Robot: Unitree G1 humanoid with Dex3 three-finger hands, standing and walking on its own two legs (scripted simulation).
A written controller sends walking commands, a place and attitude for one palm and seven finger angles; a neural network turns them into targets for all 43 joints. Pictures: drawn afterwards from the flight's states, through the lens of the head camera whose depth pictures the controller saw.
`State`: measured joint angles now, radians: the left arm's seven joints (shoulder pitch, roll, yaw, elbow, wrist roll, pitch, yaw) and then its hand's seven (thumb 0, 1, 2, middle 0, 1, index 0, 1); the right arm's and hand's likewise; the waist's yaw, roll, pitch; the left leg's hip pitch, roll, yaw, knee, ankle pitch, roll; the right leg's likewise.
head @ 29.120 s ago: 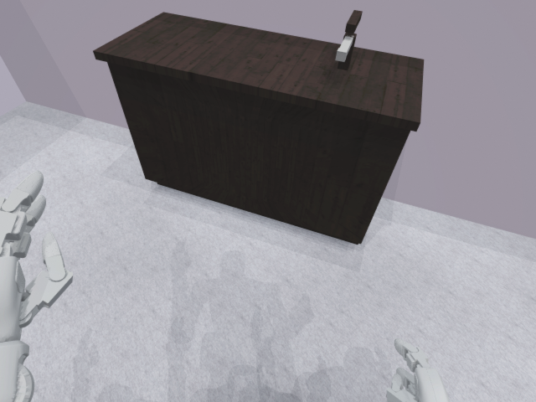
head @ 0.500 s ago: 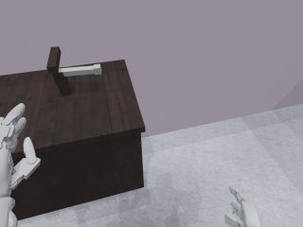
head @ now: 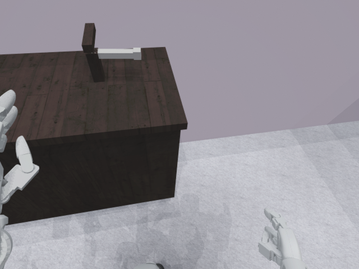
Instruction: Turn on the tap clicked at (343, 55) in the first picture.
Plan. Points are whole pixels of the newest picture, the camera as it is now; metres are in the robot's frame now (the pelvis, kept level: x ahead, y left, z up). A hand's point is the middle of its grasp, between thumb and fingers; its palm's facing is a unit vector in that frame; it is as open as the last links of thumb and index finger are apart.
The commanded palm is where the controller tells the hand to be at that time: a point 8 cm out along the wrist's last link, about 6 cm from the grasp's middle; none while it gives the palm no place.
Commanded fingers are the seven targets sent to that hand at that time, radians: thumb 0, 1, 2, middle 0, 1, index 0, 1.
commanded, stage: step back with the hand held close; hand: left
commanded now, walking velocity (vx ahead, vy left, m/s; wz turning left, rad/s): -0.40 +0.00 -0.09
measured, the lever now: (137, 53) +0.72 +0.20 +0.08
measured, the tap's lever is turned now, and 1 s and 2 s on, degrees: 85 85 85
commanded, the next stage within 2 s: stop stepping back and stand still in 0.40 s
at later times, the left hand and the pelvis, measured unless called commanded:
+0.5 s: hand (57, 221) +0.15 +0.19 +0.17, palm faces +0.17 -0.90 -0.40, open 7.5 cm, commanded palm +0.09 +0.24 +0.18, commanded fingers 0.00 0.90 0.90 -0.20 -0.30 -0.20 -0.30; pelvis -0.11 -0.01 +0.01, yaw -10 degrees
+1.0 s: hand out of the picture +0.02 +0.22 +0.17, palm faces +0.35 -0.86 -0.37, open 7.5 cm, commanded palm -0.03 +0.26 +0.18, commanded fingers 0.00 0.90 0.90 -0.20 -0.30 -0.20 -0.30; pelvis -0.21 +0.00 +0.00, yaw -5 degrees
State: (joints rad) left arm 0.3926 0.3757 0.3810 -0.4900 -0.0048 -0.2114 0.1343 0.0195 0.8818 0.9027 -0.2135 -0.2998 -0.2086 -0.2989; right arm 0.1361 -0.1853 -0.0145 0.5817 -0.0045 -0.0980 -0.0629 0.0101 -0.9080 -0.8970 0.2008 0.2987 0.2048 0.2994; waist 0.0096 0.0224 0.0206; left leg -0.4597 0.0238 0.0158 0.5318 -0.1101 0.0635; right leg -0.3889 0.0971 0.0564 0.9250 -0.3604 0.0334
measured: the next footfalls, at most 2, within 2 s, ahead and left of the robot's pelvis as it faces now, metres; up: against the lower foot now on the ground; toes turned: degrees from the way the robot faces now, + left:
right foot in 0.18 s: -0.12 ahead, -0.10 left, +0.00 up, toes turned -8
left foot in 0.34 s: +0.06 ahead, +0.06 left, +0.00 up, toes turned -5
